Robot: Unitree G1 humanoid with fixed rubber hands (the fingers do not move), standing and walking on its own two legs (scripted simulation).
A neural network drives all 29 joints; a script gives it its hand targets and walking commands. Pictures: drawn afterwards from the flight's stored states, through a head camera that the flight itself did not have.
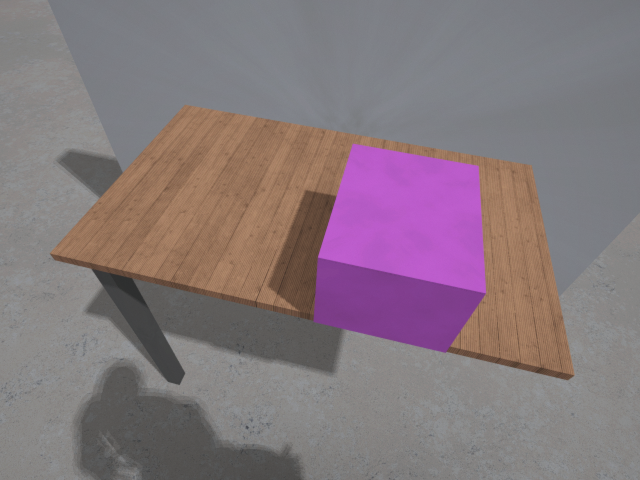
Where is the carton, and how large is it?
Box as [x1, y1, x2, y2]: [314, 144, 485, 352]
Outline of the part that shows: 353,144 318,255 314,321 445,352 485,293 478,166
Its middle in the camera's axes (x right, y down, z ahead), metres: +0.13 +0.00 +0.64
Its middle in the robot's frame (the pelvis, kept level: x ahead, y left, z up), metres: +0.49 -0.11 -0.01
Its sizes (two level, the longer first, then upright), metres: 0.264 0.216 0.171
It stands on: a table, 0.68 m high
